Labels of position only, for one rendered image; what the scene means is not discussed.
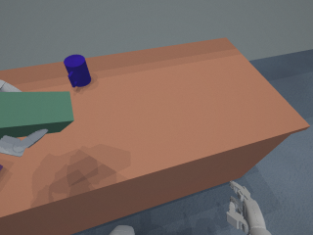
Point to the robot right hand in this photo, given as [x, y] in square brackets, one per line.
[248, 214]

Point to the table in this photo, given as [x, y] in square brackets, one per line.
[152, 126]

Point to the left robot thigh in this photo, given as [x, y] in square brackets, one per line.
[123, 230]

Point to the sponge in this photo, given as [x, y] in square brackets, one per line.
[22, 113]

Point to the robot left hand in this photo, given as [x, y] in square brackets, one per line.
[14, 146]

